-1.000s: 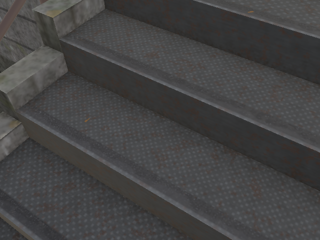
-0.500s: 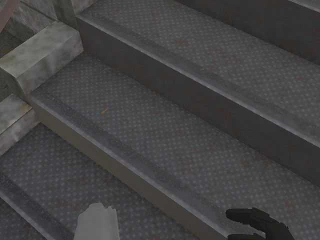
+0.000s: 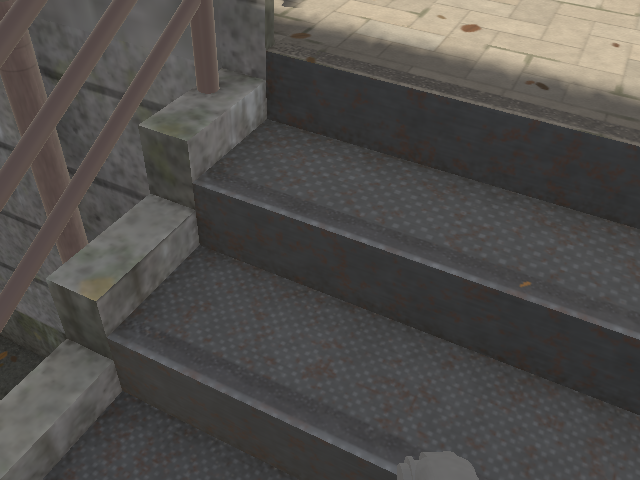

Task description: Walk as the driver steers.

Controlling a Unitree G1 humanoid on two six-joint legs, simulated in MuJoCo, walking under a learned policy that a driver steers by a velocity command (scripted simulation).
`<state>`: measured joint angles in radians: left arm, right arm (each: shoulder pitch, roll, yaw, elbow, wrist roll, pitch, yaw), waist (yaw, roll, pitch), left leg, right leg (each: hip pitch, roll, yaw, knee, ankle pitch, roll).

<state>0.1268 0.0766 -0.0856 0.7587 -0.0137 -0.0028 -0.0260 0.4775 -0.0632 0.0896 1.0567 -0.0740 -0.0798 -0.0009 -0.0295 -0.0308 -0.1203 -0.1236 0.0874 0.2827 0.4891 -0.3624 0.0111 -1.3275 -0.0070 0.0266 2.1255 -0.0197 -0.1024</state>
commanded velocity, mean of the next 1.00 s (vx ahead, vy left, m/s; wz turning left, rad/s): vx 0.31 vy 0.00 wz -0.55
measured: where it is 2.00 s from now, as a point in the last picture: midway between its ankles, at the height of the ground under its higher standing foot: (423, 427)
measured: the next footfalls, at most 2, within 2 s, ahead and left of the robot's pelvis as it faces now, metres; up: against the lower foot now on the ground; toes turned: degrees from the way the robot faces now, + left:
right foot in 0.20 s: +0.28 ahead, -0.12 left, +0.17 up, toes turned -11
left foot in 0.70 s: +0.66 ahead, -0.09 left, +0.34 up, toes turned -22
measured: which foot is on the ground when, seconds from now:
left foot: down 0.00-0.20, up 0.22-0.68, down 0.70-1.00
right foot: up 0.00-0.18, down 0.20-0.72, up 0.74-1.00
